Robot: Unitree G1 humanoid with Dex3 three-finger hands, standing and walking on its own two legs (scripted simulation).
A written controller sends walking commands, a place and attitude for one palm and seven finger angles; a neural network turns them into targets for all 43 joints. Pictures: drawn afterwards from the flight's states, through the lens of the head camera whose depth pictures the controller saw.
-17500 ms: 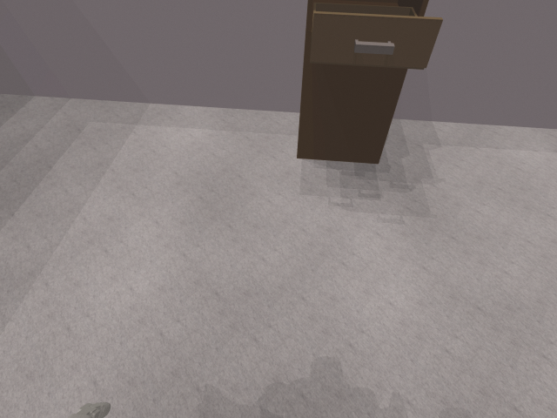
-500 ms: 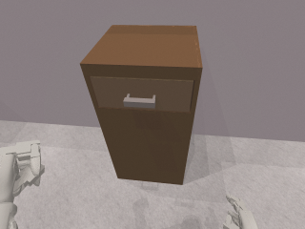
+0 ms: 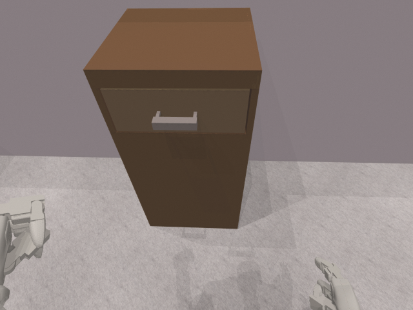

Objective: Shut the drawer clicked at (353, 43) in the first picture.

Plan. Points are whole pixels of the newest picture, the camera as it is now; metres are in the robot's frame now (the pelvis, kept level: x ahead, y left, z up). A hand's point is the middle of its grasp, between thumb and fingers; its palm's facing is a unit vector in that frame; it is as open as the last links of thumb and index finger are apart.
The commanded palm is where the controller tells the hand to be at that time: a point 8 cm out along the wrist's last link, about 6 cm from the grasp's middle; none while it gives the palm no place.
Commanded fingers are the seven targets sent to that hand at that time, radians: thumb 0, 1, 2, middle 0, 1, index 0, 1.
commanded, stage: step back with the hand held close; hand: left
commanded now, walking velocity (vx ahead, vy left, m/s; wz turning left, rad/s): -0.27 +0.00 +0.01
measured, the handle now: (175, 118) +0.61 +0.13 +0.00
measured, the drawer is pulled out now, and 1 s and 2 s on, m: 0.00 0.00 0.00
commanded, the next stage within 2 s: stop stepping back and stand still in 1.22 s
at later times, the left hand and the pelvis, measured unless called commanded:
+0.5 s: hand (15, 280) +0.13 +0.24 +0.16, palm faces +0.38 -0.79 -0.48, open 3.2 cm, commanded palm +0.07 +0.28 +0.18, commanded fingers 0.00 0.90 0.90 -1.40 -1.60 -1.40 -1.60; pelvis -0.06 +0.00 -0.01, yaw +0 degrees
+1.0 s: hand out of the picture +0.07 +0.24 +0.16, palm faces +0.38 -0.78 -0.49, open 3.2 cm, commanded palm -0.01 +0.29 +0.18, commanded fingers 0.00 0.90 0.90 -1.40 -1.60 -1.40 -1.60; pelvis -0.12 +0.00 -0.02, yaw +5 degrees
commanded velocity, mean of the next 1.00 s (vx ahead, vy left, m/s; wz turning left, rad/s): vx -0.34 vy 0.00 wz -0.02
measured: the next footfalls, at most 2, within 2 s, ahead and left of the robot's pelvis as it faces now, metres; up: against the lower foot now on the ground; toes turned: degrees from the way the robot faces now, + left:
right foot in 1.26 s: -0.23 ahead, -0.14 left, +0.00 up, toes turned +3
left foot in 1.42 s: -0.08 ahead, +0.07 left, +0.00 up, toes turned +1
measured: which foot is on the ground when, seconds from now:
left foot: down 0.00-1.00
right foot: down 0.00-0.98, up 1.00-1.00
